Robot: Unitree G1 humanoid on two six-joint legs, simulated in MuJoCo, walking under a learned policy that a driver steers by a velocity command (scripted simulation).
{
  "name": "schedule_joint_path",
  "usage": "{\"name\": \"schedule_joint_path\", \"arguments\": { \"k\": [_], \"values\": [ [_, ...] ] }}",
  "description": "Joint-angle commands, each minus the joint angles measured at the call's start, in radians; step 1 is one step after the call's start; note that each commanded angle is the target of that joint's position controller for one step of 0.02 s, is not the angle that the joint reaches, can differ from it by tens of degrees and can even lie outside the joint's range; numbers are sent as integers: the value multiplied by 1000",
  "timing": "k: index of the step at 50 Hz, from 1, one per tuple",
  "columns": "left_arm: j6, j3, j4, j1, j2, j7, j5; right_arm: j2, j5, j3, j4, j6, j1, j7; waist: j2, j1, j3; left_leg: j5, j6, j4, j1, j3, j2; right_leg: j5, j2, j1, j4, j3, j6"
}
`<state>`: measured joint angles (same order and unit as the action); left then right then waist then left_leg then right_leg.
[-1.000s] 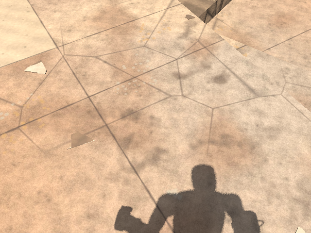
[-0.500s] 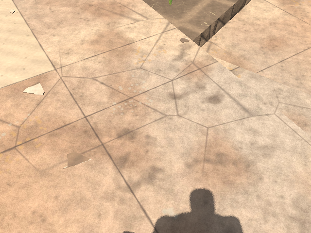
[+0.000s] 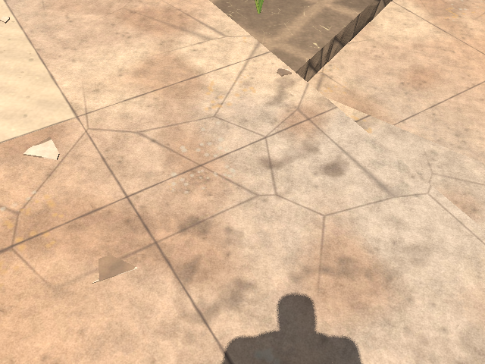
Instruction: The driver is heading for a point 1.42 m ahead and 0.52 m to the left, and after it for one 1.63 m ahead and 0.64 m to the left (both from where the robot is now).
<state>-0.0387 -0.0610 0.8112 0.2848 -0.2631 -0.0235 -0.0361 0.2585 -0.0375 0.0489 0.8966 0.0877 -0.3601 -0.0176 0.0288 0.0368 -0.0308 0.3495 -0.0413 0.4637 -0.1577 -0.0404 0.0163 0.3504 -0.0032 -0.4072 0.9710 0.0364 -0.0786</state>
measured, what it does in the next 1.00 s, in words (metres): walks ahead, turning left: right foot, then left foot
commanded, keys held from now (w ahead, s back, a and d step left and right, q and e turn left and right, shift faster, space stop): w+shift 0.06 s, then shift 0.26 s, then q+shift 0.18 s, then w+q+shift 0.50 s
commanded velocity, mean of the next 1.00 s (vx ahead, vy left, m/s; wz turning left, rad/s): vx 0.52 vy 0.00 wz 0.45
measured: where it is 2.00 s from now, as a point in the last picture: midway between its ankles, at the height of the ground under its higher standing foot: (105, 274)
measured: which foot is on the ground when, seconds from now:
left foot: down 0.00-0.28, up 0.30-0.92, down 0.94-1.00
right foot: up 0.00-0.26, down 0.28-0.94, up 0.96-1.00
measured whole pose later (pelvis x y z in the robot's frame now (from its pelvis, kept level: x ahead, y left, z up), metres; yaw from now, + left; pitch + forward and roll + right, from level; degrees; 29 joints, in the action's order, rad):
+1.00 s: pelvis +0.44 +0.10 -0.02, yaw +29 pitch +2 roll -1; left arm -0.02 -0.08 0.82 0.26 -0.33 -0.03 -0.05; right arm 0.31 -0.02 0.08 0.72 -0.01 -0.20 -0.05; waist 0.06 0.01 -0.01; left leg 0.39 -0.11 0.74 -0.40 -0.11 0.00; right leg 0.48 -0.18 -0.22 1.05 -0.14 0.06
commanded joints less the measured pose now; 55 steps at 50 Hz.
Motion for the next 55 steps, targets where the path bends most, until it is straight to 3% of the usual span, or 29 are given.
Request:
{"name": "schedule_joint_path", "arguments": {
  "k": [1,3,6,7,10,12,13,14,15,16,17,18,19,20,22,24,29,34,35,37,39,45,46,47,48,49,50,52,55],
  "values": [
    [-31,-9,-142,-185,-65,-31,-18,122,-2,25,-14,-1,-96,1,-105,25,99,288,-146,-352,273,456,-292,-100,-84,-515,138,7,1],
    [-16,-1,-154,-218,-50,-45,-18,89,8,14,1,11,-109,2,-127,18,133,168,-147,-401,213,361,-246,-159,-88,-503,129,-30,26],
    [-14,26,-190,-310,-11,-47,-15,73,14,4,28,14,-114,9,-102,6,194,-390,-127,-382,116,162,-173,-221,-54,-380,-99,-110,53],
    [-56,35,-207,-350,28,-28,86,81,71,2,13,7,-124,32,-107,32,189,-468,-125,-337,143,139,-190,-262,-53,-361,-220,-67,55],
    [-93,28,-239,-419,-26,-38,69,178,55,16,29,-6,-168,53,-141,23,133,-731,-107,-301,131,111,-222,-385,15,-146,-405,-111,45],
    [-88,0,-209,-304,-92,-32,57,188,51,21,20,-7,-142,53,-179,-50,40,-967,-68,-179,162,92,-212,-445,67,45,-434,-107,10],
    [-81,-19,-155,-140,-122,-22,55,184,48,21,10,-13,-106,51,-184,-137,-44,-1046,-36,-27,142,68,-186,-487,85,226,-445,-103,-19],
    [-69,-32,-109,-5,-149,-7,46,177,47,18,-3,-15,-83,48,-174,-206,-112,-993,1,154,49,59,-151,-583,39,422,-461,-71,-43],
    [-55,-42,-72,133,-221,12,17,112,20,1,-38,-15,-91,48,7,-219,-244,-505,41,490,-168,39,-62,-899,-184,707,-381,152,-96],
    [-57,-25,-66,126,-238,-1,-7,-31,32,-37,8,-11,-348,32,259,-88,-474,347,71,872,-352,187,93,-1091,-457,922,-421,555,-305],
    [-45,-24,-87,55,-168,-4,13,84,60,-7,42,-12,-332,26,129,-110,-450,291,67,939,-351,262,46,-886,-412,759,-523,539,-292],
    [-45,-7,-101,-66,-114,-3,34,114,81,5,0,-22,-190,31,74,-88,-231,230,68,902,-421,185,-15,-784,-363,581,-561,355,-243],
    [-51,4,-96,-138,-76,-3,42,110,75,8,-20,-31,-112,46,-18,-60,-133,158,75,844,-406,154,-61,-746,-316,419,-609,260,-200],
    [-58,10,-93,-180,-59,-4,35,112,67,19,-24,-49,-93,59,-13,-31,-79,119,83,811,-361,149,-86,-742,-287,294,-647,178,-179],
    [-66,4,-80,-229,-71,-3,3,91,64,29,-42,-89,-119,68,57,16,-49,59,92,803,-245,124,-103,-673,-264,110,-719,71,-170],
    [-64,1,-70,-254,-82,12,-1,83,61,39,-82,-112,-99,75,71,33,-19,38,104,768,-273,108,-113,-584,-271,47,-762,2,-186],
    [-55,-33,-40,-200,-168,56,42,130,61,60,-180,-118,49,47,77,-7,-35,-130,81,650,-495,106,-190,124,-346,211,-903,66,-165],
    [-51,-49,-29,-151,-197,59,43,119,71,68,-207,-97,144,24,27,-35,23,-166,61,574,-655,75,-193,229,-360,389,-920,4,-113],
    [-43,-45,3,-56,-186,39,-2,80,-31,48,-216,-126,180,-26,-29,-51,40,-147,45,524,-625,6,-153,243,-350,371,-902,-76,-86],
    [-40,-53,-6,-47,-198,21,-11,73,-6,44,-251,-142,251,-77,61,-73,65,-172,20,441,-589,-25,-150,267,-340,358,-895,-144,-47],
    [-40,-58,-19,-57,-212,18,-9,92,10,46,-273,-141,287,-95,79,-70,83,-165,0,378,-547,-47,-150,280,-361,362,-897,-178,-25],
    [-3,-65,-32,-54,-233,5,-1,130,12,48,-270,-130,247,-70,73,-30,115,15,-103,229,-348,-162,-76,52,-374,417,-721,-304,-3],
    [6,-64,-36,-81,-234,1,9,133,16,57,-215,-118,80,-51,20,67,57,9,-127,165,-143,-192,-8,-268,-331,352,-475,-382,10],
    [11,-50,-56,-110,-201,-3,4,195,17,87,-105,-102,-221,-25,-143,199,-51,117,-169,100,164,-87,42,-476,-262,171,-31,-412,35],
    [-5,-5,-149,-152,-48,-10,-5,337,20,110,-103,-100,-204,-10,-457,129,3,359,-271,-105,340,448,-197,158,-91,-316,281,-340,108],
    [-24,-2,-215,-299,-86,-12,-34,343,27,105,-166,-88,-146,-4,-329,151,7,364,-323,-279,383,804,-271,208,0,-585,433,-92,140],
    [-41,-3,-231,-324,-125,-14,-30,324,13,98,-168,-82,-130,1,-210,137,27,213,-306,-262,409,737,-313,131,-58,-642,453,-39,123],
    [-54,-3,-176,-217,-153,-13,-27,268,17,83,-168,-69,-90,8,-68,48,36,80,-264,-219,266,559,-254,-12,-128,-494,291,-11,104],
    [-12,2,-166,-201,-147,-22,-33,204,34,55,-184,-35,-30,8,-54,-11,74,-23,-255,-289,122,450,-160,-83,-122,-373,160,-21,132]
  ]
}}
